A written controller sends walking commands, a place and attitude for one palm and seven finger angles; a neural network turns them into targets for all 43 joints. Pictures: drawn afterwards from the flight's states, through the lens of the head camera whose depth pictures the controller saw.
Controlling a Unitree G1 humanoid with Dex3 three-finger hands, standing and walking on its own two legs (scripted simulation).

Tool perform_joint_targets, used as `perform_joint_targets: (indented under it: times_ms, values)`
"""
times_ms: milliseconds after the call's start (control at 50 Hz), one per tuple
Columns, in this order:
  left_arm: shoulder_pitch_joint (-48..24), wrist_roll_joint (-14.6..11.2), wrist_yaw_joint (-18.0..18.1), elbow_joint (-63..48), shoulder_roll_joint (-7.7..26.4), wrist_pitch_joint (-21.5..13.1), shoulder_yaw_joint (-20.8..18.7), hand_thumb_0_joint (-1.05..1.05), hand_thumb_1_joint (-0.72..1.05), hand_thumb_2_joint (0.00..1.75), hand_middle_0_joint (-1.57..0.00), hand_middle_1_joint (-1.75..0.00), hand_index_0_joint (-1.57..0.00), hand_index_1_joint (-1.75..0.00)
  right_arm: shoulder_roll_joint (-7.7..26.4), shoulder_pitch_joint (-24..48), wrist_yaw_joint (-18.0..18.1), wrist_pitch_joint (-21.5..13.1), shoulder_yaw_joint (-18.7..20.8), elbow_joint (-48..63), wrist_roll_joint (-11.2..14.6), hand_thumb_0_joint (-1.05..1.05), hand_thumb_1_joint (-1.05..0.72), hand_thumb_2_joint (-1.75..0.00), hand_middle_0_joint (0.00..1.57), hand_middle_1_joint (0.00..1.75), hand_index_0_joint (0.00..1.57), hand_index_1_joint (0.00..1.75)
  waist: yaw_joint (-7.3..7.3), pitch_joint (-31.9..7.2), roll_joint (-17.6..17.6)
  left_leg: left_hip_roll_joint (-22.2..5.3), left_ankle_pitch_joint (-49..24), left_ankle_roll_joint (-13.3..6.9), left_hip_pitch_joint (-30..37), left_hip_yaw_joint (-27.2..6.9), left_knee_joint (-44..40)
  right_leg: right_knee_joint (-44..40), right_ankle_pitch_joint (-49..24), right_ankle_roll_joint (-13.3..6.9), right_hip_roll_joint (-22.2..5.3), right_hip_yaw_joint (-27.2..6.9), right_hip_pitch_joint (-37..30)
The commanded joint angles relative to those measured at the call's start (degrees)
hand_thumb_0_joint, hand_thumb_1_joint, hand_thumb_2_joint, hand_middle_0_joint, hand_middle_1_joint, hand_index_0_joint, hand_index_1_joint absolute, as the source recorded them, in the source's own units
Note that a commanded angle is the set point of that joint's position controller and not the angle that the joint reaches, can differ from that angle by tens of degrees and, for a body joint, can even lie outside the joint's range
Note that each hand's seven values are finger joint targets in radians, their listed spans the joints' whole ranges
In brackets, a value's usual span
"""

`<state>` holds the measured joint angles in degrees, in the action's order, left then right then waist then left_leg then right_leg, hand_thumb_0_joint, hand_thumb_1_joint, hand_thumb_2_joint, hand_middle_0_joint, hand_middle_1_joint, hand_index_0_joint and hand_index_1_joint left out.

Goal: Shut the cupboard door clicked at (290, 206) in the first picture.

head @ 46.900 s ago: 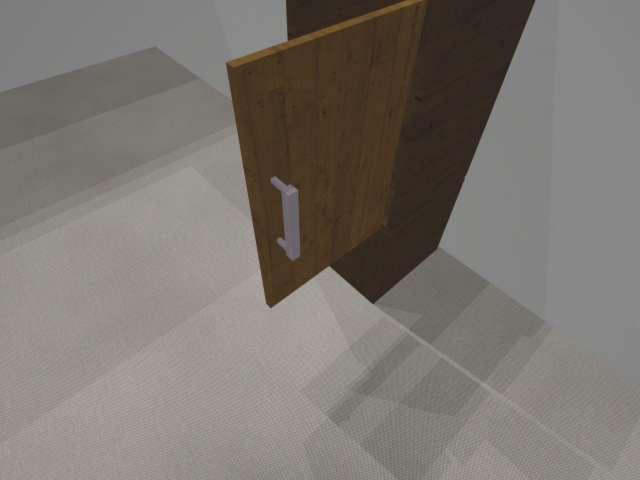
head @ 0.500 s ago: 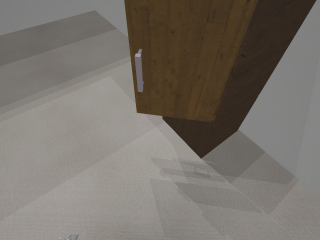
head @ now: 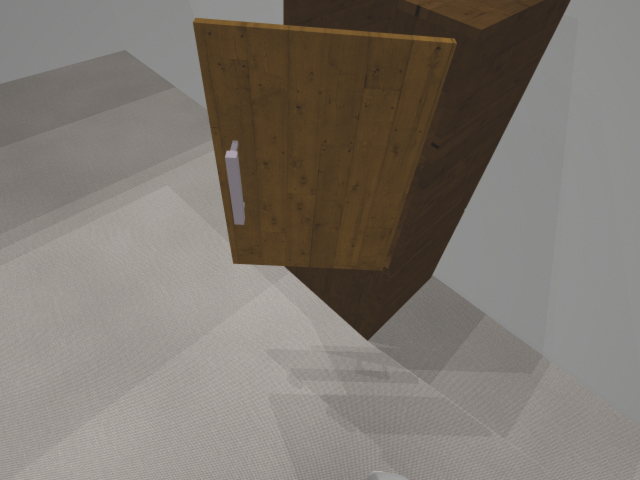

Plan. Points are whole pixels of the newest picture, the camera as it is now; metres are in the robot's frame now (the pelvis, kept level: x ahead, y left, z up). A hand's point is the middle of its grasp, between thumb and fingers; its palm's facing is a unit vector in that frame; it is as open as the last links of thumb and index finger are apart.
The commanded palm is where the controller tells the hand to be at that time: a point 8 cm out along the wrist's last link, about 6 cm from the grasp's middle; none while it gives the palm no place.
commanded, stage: take the last steps up to it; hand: left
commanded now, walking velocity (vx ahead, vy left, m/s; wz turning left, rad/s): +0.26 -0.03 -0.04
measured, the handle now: (237, 184) +0.65 +0.18 -0.06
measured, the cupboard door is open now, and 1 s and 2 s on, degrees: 44 44 44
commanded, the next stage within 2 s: come to a stop and stand still in 0.34 s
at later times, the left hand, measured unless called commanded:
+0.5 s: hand out of the picture +0.15 +0.13 -0.19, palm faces +0.08 -0.98 -0.17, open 7.3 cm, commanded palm none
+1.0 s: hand (236, 436) +0.22 +0.12 -0.17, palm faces +0.03 -0.95 -0.30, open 7.4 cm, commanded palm none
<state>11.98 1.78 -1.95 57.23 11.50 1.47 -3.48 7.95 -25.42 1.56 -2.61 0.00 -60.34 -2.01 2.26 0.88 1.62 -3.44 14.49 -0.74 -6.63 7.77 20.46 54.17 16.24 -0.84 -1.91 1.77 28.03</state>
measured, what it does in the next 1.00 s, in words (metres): walks ahead: right foot, then left foot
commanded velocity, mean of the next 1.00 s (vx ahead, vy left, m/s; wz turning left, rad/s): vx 0.01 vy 0.03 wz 0.00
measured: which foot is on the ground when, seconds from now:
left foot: down 0.00-0.18, up 0.20-0.50, down 0.52-0.84, up 0.86-1.00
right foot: up 0.00-0.16, down 0.18-1.00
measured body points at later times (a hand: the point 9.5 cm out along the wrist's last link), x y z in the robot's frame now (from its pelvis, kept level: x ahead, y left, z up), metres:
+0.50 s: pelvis +0.15 -0.05 -0.01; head +0.18 -0.04 +0.44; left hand +0.15 +0.18 -0.17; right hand +0.22 -0.28 -0.16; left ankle +0.21 +0.07 -0.74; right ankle +0.10 -0.14 -0.75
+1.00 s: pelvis +0.16 -0.09 -0.01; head +0.19 -0.11 +0.44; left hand +0.21 +0.17 -0.15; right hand +0.22 -0.34 -0.17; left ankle +0.14 +0.05 -0.71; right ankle +0.15 -0.19 -0.75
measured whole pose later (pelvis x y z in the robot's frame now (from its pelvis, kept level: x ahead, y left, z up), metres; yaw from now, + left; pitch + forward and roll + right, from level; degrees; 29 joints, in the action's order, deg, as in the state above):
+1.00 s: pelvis +0.16 -0.09 -0.01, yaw +1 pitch +0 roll +2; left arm 12.1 2.0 1.4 56.3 11.9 0.8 -2.0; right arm 12.9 -10.0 0.5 4.0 3.1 -58.8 -0.7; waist -0.1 3.3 -1.4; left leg -0.6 25.5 1.0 -21.8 1.2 50.0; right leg 30.8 17.4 -1.7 -1.2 2.0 13.5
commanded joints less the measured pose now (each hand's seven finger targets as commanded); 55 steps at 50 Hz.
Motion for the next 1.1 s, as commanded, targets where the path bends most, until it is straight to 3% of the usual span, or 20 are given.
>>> perform_joint_targets:
  times_ms: [0,80,120,140,160,180,220,300,400,460,500,560,620,700,780,800,820,840,900,1080]
  values:
    - [-6.3,-0.4,-0.2,-4.9,0.4,-1.8,0.2,0.0,0.9,0.9,-0.2,-0.3,-0.2,-0.3,9.2,-4.5,0.3,-0.6,2.5,0.0,0.0,0.0,-0.9,-0.9,0.2,0.3,0.2,0.3,0.46,3.9,-9.5,-13.0,-7.9,-7.5,1.6,-8.5,-10.0,-10.6,-1.1,0.3,-1.1,1.9,2.0]
    - [-5.9,-0.3,0.0,-4.0,0.9,-2.3,-0.2,0.0,0.9,0.9,-0.2,-0.3,-0.2,-0.3,9.0,-4.1,0.1,0.1,3.0,-1.4,0.0,0.0,-0.9,-0.9,0.2,0.3,0.2,0.3,0.07,4.5,-9.9,-13.0,-5.9,-7.0,-1.1,-7.9,-6.3,-19.6,-0.8,-0.3,0.6,4.1,-6.5]
    - [1.5,-0.3,0.4,-1.0,2.2,-2.8,-0.9,0.0,0.9,0.9,-0.2,-0.3,-0.2,-0.3,8.4,-2.7,0.0,0.3,2.9,-1.5,0.6,0.0,-0.9,-0.9,0.2,0.3,0.2,0.3,-3.54,1.7,-6.4,-9.5,-7.5,-4.4,-5.5,-4.6,1.5,-27.3,-6.0,-1.2,2.1,4.7,-19.9]
    - [8.3,-0.2,0.9,1.3,5.3,-3.5,-1.7,0.0,0.9,0.9,-0.2,-0.3,-0.2,-0.3,7.0,-1.9,-0.4,0.0,2.6,-1.2,1.2,0.0,-0.9,-0.9,0.2,0.3,0.2,0.3,-6.6,-2.0,-1.1,-6.1,-6.3,-2.4,-12.8,-1.2,11.2,-30.4,-2.5,-3.7,-3.4,-2.8,-32.0]
    - [15.9,-0.1,1.6,3.8,10.6,-4.1,-3.0,0.0,0.9,0.9,-0.2,-0.3,-0.2,-0.3,3.7,-1.9,-0.8,-0.4,2.0,0.4,1.8,0.0,-0.9,-0.9,0.2,0.3,0.2,0.3,-8.63,-5.5,11.4,1.2,8.7,0.2,-24.9,3.6,25.3,-35.7,1.5,-9.2,-16.2,-19.5,-42.2]
    - [17.6,-0.9,2.1,4.1,12.0,-3.8,-3.0,0.0,0.9,0.9,-0.2,-0.3,-0.2,-0.3,5.5,0.7,-0.7,0.2,2.3,2.1,1.5,0.0,-0.9,-0.9,0.2,0.3,0.2,0.3,-8.68,-4.0,11.4,1.6,22.4,-0.1,-27.2,-0.9,37.9,-42.2,2.9,-13.0,-22.0,-27.4,-36.8]
    - [9.0,-0.8,2.7,2.4,7.2,-3.7,-2.0,0.0,0.9,0.9,-0.2,-0.3,-0.2,-0.3,5.0,4.4,-0.5,0.8,3.1,1.9,1.2,0.0,-0.9,-0.9,0.2,0.3,0.2,0.3,-5.49,2.9,8.3,-2.5,13.9,-0.3,-30.1,-6.9,45.3,-44.0,5.5,-13.3,-19.8,-22.7,-25.7]
    - [3.8,-0.2,3.0,1.0,2.1,-4.8,-0.7,0.0,0.9,0.9,-0.2,-0.3,-0.2,-0.3,0.6,1.4,-1.1,1.7,2.4,0.5,0.5,0.0,-0.9,-0.9,0.2,0.3,0.2,0.3,-0.51,0.8,3.1,-3.0,6.8,1.4,-20.5,-4.7,33.6,-41.8,-15.5,-10.0,-13.3,-4.9,-17.5]
    - [6.3,-0.5,2.7,2.9,3.8,-5.3,-0.4,0.0,0.9,0.9,-0.2,-0.3,-0.2,-0.3,1.3,6.8,-1.7,1.1,1.9,2.8,0.7,0.0,-0.9,-0.9,0.2,0.3,0.2,0.3,-1.78,0.9,4.8,-0.6,2.0,1.6,-17.2,-2.0,18.9,-38.7,-24.9,-9.5,-12.3,-3.7,-20.8]
    - [4.9,-1.0,3.3,3.5,2.4,-4.7,0.4,0.0,0.9,0.9,-0.2,-0.3,-0.2,-0.3,3.0,6.7,-1.2,0.7,1.3,1.6,0.8,0.0,-0.9,-0.9,0.2,0.3,0.2,0.3,-0.28,0.9,3.4,-0.1,-12.8,1.8,-5.6,-3.6,6.8,-32.7,-27.5,-5.4,-9.0,-0.9,-16.9]
    - [8.5,-1.2,4.3,3.5,0.3,-3.6,1.4,0.0,0.9,0.9,-0.2,-0.3,-0.2,-0.3,8.0,3.9,-0.4,0.2,1.5,0.8,0.7,0.0,-0.9,-0.9,0.2,0.3,0.2,0.3,-0.85,-3.5,-6.7,-8.7,-46.7,-2.4,4.6,-10.9,8.0,-27.4,-14.2,-0.3,-4.0,0.9,-13.4]
    - [10.5,-1.2,4.8,4.1,2.1,-1.5,1.5,0.0,0.9,0.9,-0.2,-0.3,-0.2,-0.3,10.6,8.8,1.4,1.6,1.6,1.5,1.8,0.0,-0.9,-0.9,0.2,0.3,0.2,0.3,-1.82,-3.3,-14.1,-13.2,-59.9,-6.3,4.1,-13.5,6.5,-26.3,-2.2,1.8,-2.3,2.3,-15.2]
    - [9.0,-1.3,4.6,2.1,4.1,-0.2,0.7,0.0,0.9,0.9,-0.2,-0.3,-0.2,-0.3,12.8,9.9,2.0,2.9,3.0,2.7,1.6,0.0,-0.9,-0.9,0.2,0.3,0.2,0.3,-1.23,-4.4,-13.5,-15.7,-65.7,-8.5,7.4,-15.0,5.3,-17.4,6.6,1.5,-1.5,0.9,-10.9]
    - [6.4,-0.9,4.0,-1.6,3.5,0.7,-0.7,0.0,0.9,0.9,-0.2,-0.3,-0.2,-0.3,14.9,12.5,2.1,4.1,4.9,4.9,0.6,0.0,-0.9,-0.9,0.2,0.3,0.2,0.3,-0.93,-7.9,-11.0,-18.7,-56.4,-12.1,8.3,-15.9,5.3,-5.9,15.8,0.9,0.6,-2.7,-4.4]
    - [11.2,-0.4,3.7,-1.8,3.3,0.3,-1.0,0.0,0.9,0.9,-0.2,-0.3,-0.2,-0.3,13.0,18.8,1.0,4.6,4.9,7.5,0.9,0.0,-0.9,-0.9,0.2,0.3,0.2,0.3,-4.92,-8.8,-6.2,-11.9,-27.1,-6.4,-5.8,-10.0,7.9,-22.3,-2.8,0.7,0.8,-0.1,-18.5]
    - [11.2,0.2,3.8,-2.2,5.4,-0.1,-1.2,0.0,0.9,0.9,-0.2,-0.3,-0.2,-0.3,10.9,19.2,0.4,4.9,4.7,8.2,1.4,0.0,-0.9,-0.9,0.2,0.3,0.2,0.3,-5.13,-7.1,1.8,-5.9,-9.8,-2.7,-11.8,-7.9,12.6,-31.7,-10.4,-0.7,-4.1,-7.5,-20.0]
    - [7.3,0.6,3.9,-3.2,9.7,-0.5,-1.5,0.0,0.9,0.9,-0.2,-0.3,-0.2,-0.3,7.0,18.4,-0.5,5.4,4.2,8.9,1.8,0.0,-0.9,-0.9,0.2,0.3,0.2,0.3,-3.53,-3.0,14.2,2.9,10.5,1.5,-16.2,-2.9,19.5,-38.5,-10.2,-5.6,-15.2,-18.5,-15.7]
    - [4.5,0.3,3.5,-4.4,11.5,-0.7,-1.2,0.0,0.9,0.9,-0.2,-0.3,-0.2,-0.3,7.6,18.3,-1.1,6.1,4.3,8.5,1.5,0.0,-0.9,-0.9,0.2,0.3,0.2,0.3,-4.22,-1.8,10.4,3.3,17.8,1.7,-13.0,-6.4,28.8,-41.9,-2.3,-9.9,-19.8,-20.1,-7.7]
    - [-1.2,0.2,3.6,-4.4,9.2,-1.4,-0.4,0.0,0.9,0.9,-0.2,-0.3,-0.2,-0.3,7.7,16.8,-1.2,5.9,4.0,6.2,1.2,0.0,-0.9,-0.9,0.2,0.3,0.2,0.3,-1.94,3.3,8.0,1.7,12.7,1.5,-16.6,-8.9,34.4,-39.0,-10.0,-9.9,-15.5,-16.5,-8.8]
    - [4.3,-0.3,4.3,-1.2,11.4,-1.9,-1.3,0.0,0.9,0.9,-0.2,-0.3,-0.2,-0.3,7.3,13.2,-0.7,4.3,2.7,5.0,1.8,0.0,-0.9,-0.9,0.2,0.3,0.2,0.3,-4.93,-3.7,7.0,2.9,10.0,3.4,-13.8,-5.8,13.0,-30.3,-39.7,-9.8,-16.1,-13.0,-27.9]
